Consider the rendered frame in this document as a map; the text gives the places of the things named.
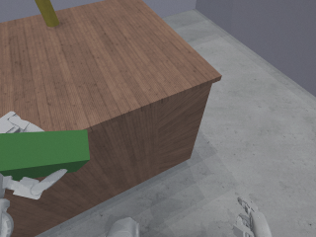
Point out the sponge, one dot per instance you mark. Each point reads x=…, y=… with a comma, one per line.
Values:
x=40, y=153

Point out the left robot thigh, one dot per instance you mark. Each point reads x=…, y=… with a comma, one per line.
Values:
x=125, y=227

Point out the table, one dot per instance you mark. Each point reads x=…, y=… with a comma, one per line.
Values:
x=117, y=70

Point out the left robot hand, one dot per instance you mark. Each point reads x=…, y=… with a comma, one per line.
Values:
x=27, y=187

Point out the right robot hand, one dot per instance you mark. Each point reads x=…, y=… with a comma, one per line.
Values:
x=255, y=225

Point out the robot left forearm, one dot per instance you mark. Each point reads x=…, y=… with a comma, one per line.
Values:
x=6, y=221

